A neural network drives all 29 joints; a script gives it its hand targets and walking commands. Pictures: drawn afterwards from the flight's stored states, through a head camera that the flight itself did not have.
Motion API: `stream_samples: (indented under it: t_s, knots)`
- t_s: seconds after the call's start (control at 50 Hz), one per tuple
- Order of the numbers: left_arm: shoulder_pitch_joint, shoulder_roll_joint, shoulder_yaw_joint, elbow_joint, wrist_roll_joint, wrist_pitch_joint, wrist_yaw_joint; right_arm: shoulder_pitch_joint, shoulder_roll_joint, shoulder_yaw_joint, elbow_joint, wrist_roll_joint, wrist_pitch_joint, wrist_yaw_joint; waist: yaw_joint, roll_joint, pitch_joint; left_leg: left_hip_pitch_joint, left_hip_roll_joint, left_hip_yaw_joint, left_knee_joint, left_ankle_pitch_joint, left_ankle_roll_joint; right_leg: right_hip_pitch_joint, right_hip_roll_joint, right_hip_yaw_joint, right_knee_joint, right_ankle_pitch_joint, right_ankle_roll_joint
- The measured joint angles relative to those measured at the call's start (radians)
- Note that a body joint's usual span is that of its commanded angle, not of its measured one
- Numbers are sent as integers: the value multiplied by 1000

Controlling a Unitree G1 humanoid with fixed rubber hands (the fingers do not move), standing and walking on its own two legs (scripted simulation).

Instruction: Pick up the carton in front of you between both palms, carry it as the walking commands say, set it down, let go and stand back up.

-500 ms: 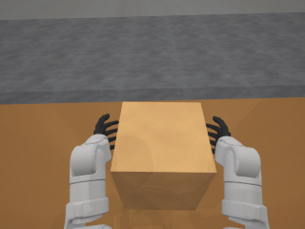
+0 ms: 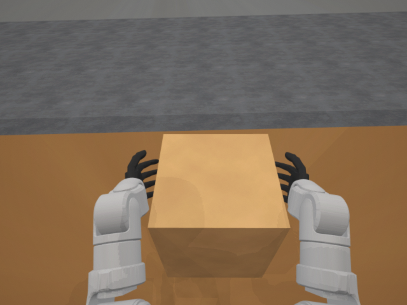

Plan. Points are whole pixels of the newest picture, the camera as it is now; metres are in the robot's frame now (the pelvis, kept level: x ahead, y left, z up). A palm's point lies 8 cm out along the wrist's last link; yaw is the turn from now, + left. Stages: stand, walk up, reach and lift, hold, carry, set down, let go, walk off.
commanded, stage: carry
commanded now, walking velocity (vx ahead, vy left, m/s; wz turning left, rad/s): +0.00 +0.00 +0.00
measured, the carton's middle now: (215, 209) +0.33 +0.00 +0.04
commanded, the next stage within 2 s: none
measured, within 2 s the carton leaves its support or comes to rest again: neither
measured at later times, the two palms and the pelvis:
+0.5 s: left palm (131, 187) +0.32 +0.16 +0.13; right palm (292, 189) +0.32 -0.14 +0.12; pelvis +0.00 +0.01 +0.00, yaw +0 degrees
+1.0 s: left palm (113, 166) +0.39 +0.22 +0.11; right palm (252, 161) +0.41 -0.08 +0.11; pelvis +0.08 +0.05 -0.01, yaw +0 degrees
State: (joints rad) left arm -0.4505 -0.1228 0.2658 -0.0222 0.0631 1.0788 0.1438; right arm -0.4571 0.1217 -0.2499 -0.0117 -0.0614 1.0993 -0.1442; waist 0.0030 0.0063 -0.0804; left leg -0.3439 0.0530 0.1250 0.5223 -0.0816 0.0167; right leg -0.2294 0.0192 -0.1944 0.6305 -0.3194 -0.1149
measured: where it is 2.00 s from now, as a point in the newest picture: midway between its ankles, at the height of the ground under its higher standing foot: (201, 261)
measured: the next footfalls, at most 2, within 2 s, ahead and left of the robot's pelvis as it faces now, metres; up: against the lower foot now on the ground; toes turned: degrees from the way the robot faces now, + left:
right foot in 1.48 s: +0.48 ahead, -0.02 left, -0.04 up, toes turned -3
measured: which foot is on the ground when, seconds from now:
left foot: down 0.00-1.00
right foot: down 0.00-0.98, up 1.00-1.00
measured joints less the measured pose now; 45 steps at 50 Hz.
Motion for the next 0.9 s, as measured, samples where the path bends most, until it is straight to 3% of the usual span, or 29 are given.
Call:
stream_samples:
  t_s: [0.28, 0.7, 0.74, 0.82, 0.9]
  knots:
    - [-25, 7, 3, 43, 2, 10, 1, 1, -3, -2, 19, -8, 8, -1, 2, 6, -23, -7, 3, -3, 0, 3, 4, 0, 0, -10, -11, 7, 2]
    - [-15, 6, -5, 14, -5, 16, 9, 12, 5, -10, 1, 1, -1, 3, 10, -14, -16, -12, -9, 17, 10, -11, 24, -11, -21, -2, 6, -3, 20]
    - [-25, 5, -13, 27, -1, 14, 11, 16, 0, -16, -2, 0, -2, 5, 16, -12, -26, -25, -8, 17, 49, -52, 32, -13, -25, -2, 23, -19, 21]
    - [-34, -13, -20, 52, 14, 11, 22, 30, -13, -30, 4, 7, -4, 4, 39, -24, -43, -82, -15, -14, 199, -261, 41, 7, -25, -6, 8, -35, 24]
    - [-23, 0, -48, 41, 0, 9, 33, 30, -6, -42, 2, -8, -14, 7, 60, -35, -50, -113, -16, -36, 220, -245, 51, 33, -29, 0, -19, -48, 42]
